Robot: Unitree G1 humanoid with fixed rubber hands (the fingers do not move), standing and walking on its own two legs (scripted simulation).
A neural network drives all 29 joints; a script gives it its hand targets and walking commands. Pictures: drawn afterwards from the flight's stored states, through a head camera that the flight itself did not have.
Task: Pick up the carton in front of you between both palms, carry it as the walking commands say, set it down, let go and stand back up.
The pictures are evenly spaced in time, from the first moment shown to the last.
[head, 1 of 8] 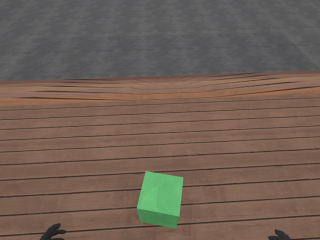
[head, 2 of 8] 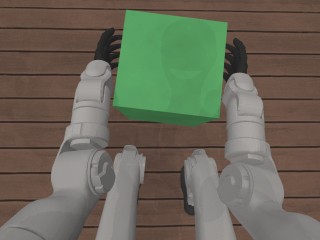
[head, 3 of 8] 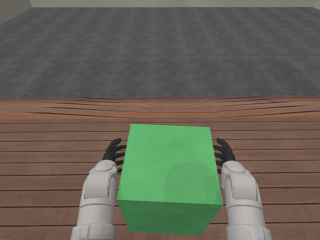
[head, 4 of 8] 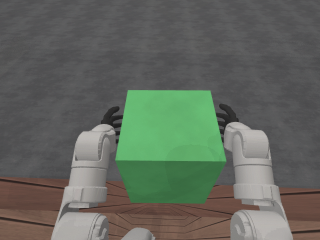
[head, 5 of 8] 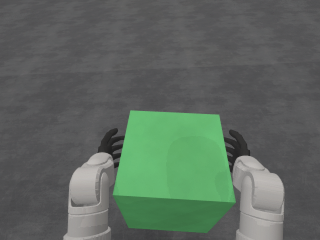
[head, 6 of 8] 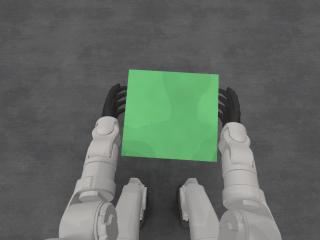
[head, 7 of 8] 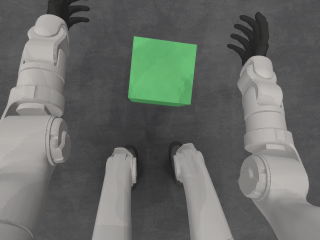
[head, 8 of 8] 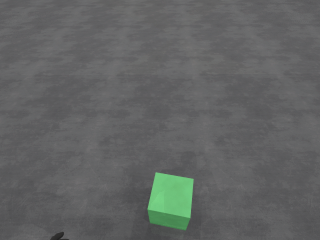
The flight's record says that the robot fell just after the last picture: no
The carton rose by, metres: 0.69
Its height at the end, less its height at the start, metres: -1.03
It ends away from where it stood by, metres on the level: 4.72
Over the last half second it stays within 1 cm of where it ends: yes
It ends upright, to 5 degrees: yes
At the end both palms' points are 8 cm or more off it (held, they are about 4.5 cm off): yes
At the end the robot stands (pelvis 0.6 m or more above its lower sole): yes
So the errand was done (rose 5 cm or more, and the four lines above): yes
